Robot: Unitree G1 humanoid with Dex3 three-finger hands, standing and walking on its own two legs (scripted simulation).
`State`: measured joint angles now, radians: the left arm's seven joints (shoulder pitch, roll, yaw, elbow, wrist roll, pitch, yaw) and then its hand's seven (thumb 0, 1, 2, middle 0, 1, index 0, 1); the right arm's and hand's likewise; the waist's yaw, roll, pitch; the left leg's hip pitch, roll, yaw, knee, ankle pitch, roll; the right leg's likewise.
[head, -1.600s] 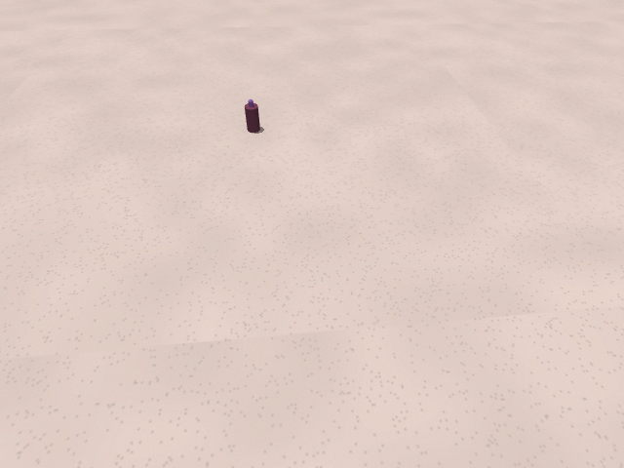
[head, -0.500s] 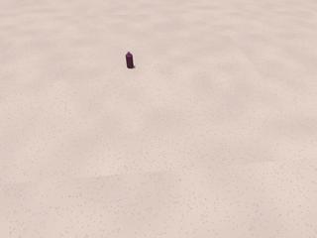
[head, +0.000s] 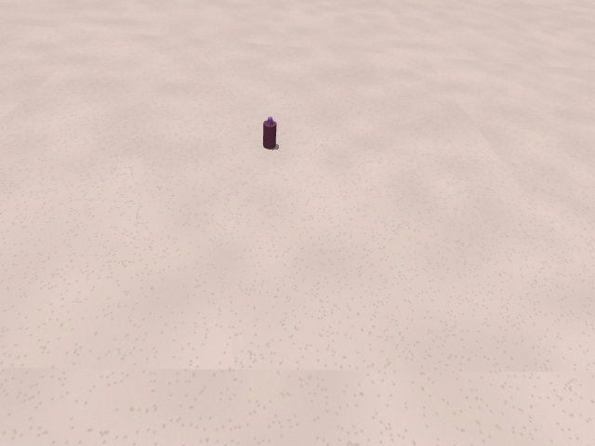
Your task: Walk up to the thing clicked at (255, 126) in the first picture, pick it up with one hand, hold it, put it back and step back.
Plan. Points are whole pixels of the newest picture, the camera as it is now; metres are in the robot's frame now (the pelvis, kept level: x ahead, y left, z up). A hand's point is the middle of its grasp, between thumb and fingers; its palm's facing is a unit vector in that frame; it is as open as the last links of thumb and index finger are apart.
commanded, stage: walk up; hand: left
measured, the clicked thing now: (269, 131) +1.92 +0.15 -0.67
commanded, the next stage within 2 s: none
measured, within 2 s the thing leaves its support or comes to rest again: neither
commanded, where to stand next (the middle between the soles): +1.58 -0.06 m, yaw +1 degrees
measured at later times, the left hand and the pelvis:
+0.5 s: hand (187, 289) +0.42 +0.21 -0.11, palm faces -0.02 -0.94 -0.35, open 7.4 cm; pelvis +0.29 -0.04 +0.00, yaw +0 degrees
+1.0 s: hand (190, 211) +0.66 +0.27 -0.14, palm faces -0.09 -0.94 -0.32, open 7.4 cm; pelvis +0.59 -0.01 +0.01, yaw -1 degrees
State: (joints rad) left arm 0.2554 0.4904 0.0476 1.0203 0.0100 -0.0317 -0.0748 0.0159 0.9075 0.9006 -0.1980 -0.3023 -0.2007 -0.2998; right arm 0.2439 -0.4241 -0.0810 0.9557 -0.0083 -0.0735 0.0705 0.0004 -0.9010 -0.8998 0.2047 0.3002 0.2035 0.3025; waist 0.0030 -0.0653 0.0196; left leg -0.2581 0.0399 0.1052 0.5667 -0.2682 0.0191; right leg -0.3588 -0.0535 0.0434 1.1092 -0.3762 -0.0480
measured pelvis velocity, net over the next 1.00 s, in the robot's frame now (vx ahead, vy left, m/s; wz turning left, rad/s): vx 0.59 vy -0.01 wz -0.02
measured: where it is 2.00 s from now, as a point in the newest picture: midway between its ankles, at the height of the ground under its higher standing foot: (303, 247)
